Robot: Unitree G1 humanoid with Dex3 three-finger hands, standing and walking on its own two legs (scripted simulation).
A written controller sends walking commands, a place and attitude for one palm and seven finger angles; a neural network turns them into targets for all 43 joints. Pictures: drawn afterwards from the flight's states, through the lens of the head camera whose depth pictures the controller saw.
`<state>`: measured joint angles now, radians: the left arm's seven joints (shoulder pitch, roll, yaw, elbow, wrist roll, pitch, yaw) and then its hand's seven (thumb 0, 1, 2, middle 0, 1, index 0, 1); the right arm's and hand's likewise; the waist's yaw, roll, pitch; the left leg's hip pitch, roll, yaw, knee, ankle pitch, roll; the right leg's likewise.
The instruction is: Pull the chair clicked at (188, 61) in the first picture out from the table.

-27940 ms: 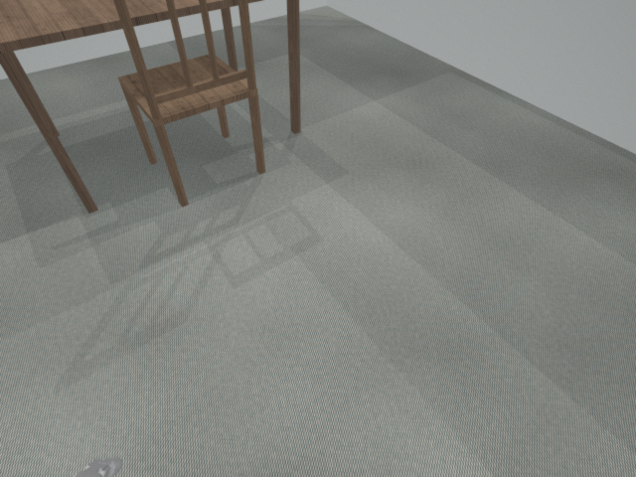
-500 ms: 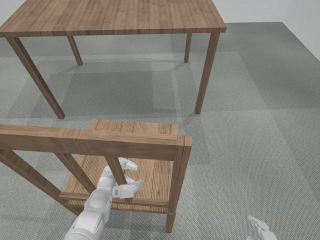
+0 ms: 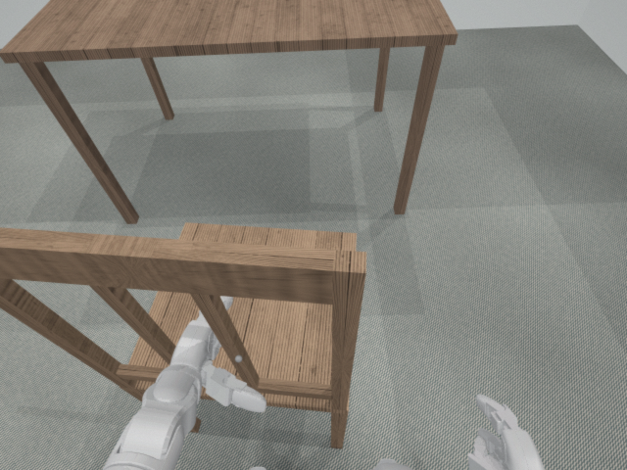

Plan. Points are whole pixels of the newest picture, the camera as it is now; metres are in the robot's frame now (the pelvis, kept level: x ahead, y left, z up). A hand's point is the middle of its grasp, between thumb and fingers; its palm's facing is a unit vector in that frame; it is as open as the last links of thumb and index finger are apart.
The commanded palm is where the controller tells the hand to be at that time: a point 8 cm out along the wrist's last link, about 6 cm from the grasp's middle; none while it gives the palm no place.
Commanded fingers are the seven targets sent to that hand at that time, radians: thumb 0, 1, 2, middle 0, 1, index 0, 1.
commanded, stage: open the thumb and straighten the fingers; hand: left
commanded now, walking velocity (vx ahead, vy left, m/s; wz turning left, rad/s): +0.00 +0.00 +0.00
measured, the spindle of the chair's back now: (156, 339) +0.30 +0.23 -0.03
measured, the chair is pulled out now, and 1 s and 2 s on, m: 0.62 0.62 0.62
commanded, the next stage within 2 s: draw the fingers out of the gap in 0.02 s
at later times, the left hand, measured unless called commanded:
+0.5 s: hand (223, 416) +0.20 +0.12 -0.05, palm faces -0.11 -0.99 -0.12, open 17.5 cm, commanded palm +0.19 +0.17 -0.02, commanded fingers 0.00 -0.55 0.20 0.00 0.00 0.00 0.00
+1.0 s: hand out of the picture +0.14 +0.13 -0.04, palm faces -0.11 -0.99 -0.09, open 17.5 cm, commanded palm +0.12 +0.18 -0.02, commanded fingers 0.00 -0.55 0.20 0.00 0.00 0.00 0.00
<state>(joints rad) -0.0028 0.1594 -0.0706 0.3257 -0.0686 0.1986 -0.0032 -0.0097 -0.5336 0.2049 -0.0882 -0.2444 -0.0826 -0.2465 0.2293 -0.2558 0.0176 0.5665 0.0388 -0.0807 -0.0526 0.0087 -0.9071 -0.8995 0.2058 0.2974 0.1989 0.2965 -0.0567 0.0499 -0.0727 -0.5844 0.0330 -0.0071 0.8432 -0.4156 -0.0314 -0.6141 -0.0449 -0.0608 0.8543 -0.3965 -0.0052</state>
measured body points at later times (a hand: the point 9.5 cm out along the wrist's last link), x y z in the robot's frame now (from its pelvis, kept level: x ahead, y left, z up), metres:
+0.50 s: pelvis +0.01 +0.00 -0.01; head +0.06 -0.01 +0.44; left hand +0.21 +0.17 -0.03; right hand +0.18 -0.24 -0.09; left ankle +0.00 +0.14 -0.70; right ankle +0.02 -0.11 -0.70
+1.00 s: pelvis +0.01 +0.02 -0.03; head +0.04 +0.02 +0.42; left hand +0.14 +0.18 -0.03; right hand +0.21 -0.21 -0.08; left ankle +0.00 +0.14 -0.70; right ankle +0.02 -0.11 -0.70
